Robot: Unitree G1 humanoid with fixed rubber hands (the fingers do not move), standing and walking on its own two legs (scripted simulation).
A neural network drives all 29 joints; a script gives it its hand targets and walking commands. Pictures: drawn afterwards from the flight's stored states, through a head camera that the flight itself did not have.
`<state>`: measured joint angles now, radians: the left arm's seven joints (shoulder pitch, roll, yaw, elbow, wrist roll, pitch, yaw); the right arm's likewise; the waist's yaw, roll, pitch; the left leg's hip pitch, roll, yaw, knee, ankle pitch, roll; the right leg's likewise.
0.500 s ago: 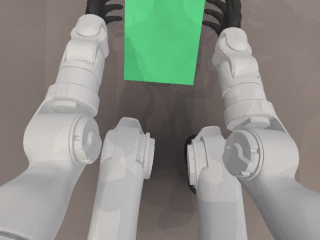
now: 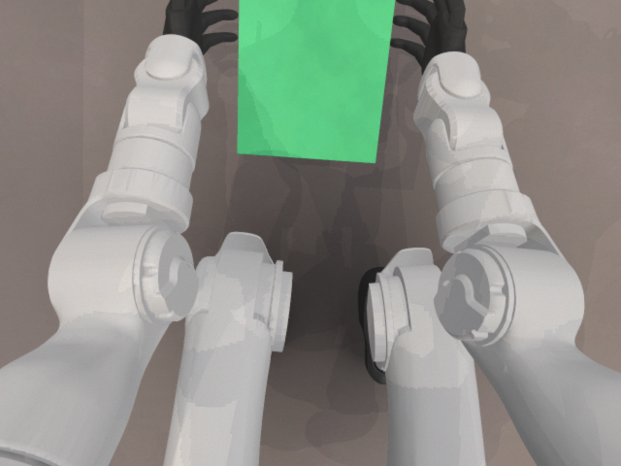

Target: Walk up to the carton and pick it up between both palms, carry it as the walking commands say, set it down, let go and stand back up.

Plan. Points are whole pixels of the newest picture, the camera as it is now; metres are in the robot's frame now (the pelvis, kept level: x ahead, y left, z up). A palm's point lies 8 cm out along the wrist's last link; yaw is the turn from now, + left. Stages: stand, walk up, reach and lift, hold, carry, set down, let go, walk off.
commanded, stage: set down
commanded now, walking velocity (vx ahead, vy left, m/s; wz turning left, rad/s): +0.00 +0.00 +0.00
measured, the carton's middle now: (313, 45) +0.54 +0.05 -0.28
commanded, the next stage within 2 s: none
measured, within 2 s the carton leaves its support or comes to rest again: rests again in 0.68 s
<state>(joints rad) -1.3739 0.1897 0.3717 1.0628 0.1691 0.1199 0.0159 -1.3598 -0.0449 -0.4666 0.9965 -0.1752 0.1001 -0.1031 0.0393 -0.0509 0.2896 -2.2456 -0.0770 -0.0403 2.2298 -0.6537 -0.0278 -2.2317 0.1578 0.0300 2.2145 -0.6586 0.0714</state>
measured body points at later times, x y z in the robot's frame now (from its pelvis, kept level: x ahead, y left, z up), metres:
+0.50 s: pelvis +0.00 +0.00 -0.01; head +0.36 +0.04 +0.26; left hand +0.52 +0.18 -0.20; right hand +0.54 -0.08 -0.19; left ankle +0.09 +0.12 -0.34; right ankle +0.09 -0.12 -0.34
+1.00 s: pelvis -0.01 +0.00 +0.00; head +0.35 +0.04 +0.25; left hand +0.50 +0.22 -0.21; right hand +0.51 -0.12 -0.20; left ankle +0.09 +0.12 -0.34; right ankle +0.09 -0.12 -0.34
